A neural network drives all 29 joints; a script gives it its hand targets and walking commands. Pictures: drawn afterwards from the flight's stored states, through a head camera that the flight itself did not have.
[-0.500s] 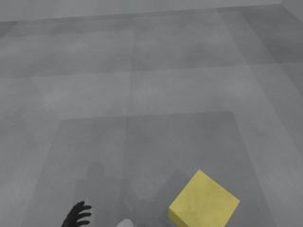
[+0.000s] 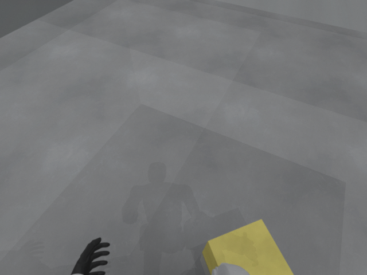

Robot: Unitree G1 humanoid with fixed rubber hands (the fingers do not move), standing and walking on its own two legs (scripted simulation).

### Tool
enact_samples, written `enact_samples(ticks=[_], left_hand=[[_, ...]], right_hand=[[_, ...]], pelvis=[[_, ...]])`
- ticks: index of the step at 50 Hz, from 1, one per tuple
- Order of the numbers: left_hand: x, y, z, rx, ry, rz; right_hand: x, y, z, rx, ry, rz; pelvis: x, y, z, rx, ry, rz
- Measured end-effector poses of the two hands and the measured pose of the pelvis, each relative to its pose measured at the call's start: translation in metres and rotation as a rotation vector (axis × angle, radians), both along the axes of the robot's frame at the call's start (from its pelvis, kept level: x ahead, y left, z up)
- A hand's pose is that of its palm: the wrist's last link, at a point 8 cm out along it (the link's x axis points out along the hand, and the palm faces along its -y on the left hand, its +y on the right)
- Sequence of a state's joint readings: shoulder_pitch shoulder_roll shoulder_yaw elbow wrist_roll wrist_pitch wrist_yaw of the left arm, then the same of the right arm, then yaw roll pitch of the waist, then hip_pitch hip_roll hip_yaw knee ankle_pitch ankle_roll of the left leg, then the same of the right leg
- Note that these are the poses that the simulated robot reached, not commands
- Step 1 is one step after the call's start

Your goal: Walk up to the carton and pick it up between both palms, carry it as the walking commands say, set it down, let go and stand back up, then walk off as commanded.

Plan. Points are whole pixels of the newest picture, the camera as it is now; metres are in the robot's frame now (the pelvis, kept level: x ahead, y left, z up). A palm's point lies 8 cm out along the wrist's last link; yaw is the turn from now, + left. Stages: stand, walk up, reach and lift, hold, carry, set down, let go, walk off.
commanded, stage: walk off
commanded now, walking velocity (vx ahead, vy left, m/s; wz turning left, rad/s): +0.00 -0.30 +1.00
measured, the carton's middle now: (242, 264) +0.24 -0.24 -0.64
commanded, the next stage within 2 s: stand in 1.54 s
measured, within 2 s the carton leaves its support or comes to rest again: neither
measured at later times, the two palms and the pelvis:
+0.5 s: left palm out of the picture +0.00 +0.12 -0.10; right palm (331, 223) +0.26 -0.35 -0.11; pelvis +0.02 -0.17 +0.00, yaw +32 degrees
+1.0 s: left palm out of the picture +0.02 -0.02 -0.08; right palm (321, 171) +0.41 -0.39 -0.11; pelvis +0.14 -0.29 +0.01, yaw +55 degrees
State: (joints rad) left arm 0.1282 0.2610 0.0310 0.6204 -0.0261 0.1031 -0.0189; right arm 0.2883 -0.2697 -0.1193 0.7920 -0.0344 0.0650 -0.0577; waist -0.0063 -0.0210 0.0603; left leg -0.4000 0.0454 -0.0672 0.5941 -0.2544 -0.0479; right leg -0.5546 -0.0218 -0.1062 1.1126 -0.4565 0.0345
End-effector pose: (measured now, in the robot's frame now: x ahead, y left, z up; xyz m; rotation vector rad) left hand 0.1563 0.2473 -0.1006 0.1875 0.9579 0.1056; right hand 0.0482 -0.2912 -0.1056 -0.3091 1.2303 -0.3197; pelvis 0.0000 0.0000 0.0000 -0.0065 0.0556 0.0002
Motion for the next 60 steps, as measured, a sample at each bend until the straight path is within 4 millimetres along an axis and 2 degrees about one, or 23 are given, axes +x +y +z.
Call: enact_samples(ticks=[3, 7, 9, 12, 15, 17, 22, 26, 29, 32, 35, 37, 41, 44, 47, 52, 60], left_hand=[[0.009, -0.022, 0.008, -0.003, -0.049, 0.008], [0.002, -0.054, 0.008, 0.012, -0.064, 0.041], [-0.017, -0.065, 0.011, 0.027, -0.046, 0.083], [-0.055, -0.073, 0.023, 0.042, -0.023, 0.199], [-0.089, -0.086, 0.025, 0.053, 0.019, 0.294], [-0.105, -0.095, 0.024, 0.059, 0.033, 0.358], [-0.139, -0.117, 0.011, 0.045, 0.059, 0.513], [-0.167, -0.136, -0.005, 0.018, 0.086, 0.607], [-0.180, -0.148, -0.022, -0.005, 0.097, 0.649], [-0.175, -0.157, -0.020, -0.020, 0.099, 0.659], [-0.153, -0.160, -0.005, -0.017, 0.030, 0.688], [-0.137, -0.163, 0.003, -0.004, -0.020, 0.703], [-0.111, -0.179, 0.009, 0.017, -0.065, 0.721], [-0.101, -0.201, 0.008, 0.041, -0.067, 0.759], [-0.116, -0.233, 0.014, 0.053, -0.025, 0.838], [-0.148, -0.287, 0.025, 0.050, 0.043, 1.016], [-0.165, -0.353, 0.009, 0.019, 0.096, 1.256]], right_hand=[[-0.007, -0.023, 0.000, 0.000, 0.033, 0.020], [0.010, -0.058, -0.015, 0.024, 0.017, 0.068], [0.029, -0.070, -0.020, 0.045, -0.001, 0.117], [0.070, -0.078, -0.011, 0.066, -0.030, 0.224], [0.115, -0.079, -0.002, 0.089, -0.080, 0.316], [0.138, -0.077, 0.000, 0.107, -0.087, 0.383], [0.185, -0.070, -0.001, 0.119, -0.064, 0.546], [0.221, -0.054, -0.001, 0.112, -0.093, 0.644], [0.236, -0.049, -0.005, 0.099, -0.124, 0.682], [0.232, -0.067, -0.003, 0.073, -0.095, 0.680], [0.224, -0.098, 0.004, 0.006, -0.008, 0.696], [0.225, -0.115, 0.006, -0.022, 0.031, 0.712], [0.251, -0.136, -0.001, -0.017, 0.046, 0.746], [0.286, -0.141, -0.017, 0.013, 0.032, 0.796], [0.325, -0.126, -0.021, 0.057, 0.006, 0.881], [0.387, -0.079, -0.003, 0.124, -0.054, 1.047], [0.440, -0.021, -0.003, 0.148, -0.026, 1.294]], pelvis=[[-0.003, -0.024, 0.001, 0.005, 0.010, 0.027], [-0.004, -0.064, -0.007, 0.027, 0.005, 0.071], [-0.003, -0.083, -0.007, 0.037, -0.008, 0.117], [0.001, -0.105, 0.004, 0.048, -0.022, 0.217], [0.007, -0.122, 0.011, 0.048, -0.024, 0.288], [0.010, -0.133, 0.012, 0.044, -0.019, 0.343], [0.019, -0.157, 0.007, 0.017, 0.008, 0.492], [0.026, -0.168, -0.001, -0.005, 0.006, 0.578], [0.029, -0.172, -0.012, -0.010, -0.013, 0.611], [0.034, -0.182, -0.009, 0.001, -0.017, 0.629], [0.045, -0.197, 0.001, -0.005, -0.002, 0.683], [0.053, -0.209, 0.003, -0.008, 0.008, 0.713], [0.076, -0.235, 0.000, 0.005, 0.014, 0.751], [0.099, -0.258, -0.009, 0.027, 0.016, 0.794], [0.119, -0.276, -0.006, 0.045, 0.002, 0.874], [0.149, -0.294, 0.010, 0.057, -0.006, 1.014], [0.189, -0.312, 0.006, 0.013, 0.018, 1.235]])
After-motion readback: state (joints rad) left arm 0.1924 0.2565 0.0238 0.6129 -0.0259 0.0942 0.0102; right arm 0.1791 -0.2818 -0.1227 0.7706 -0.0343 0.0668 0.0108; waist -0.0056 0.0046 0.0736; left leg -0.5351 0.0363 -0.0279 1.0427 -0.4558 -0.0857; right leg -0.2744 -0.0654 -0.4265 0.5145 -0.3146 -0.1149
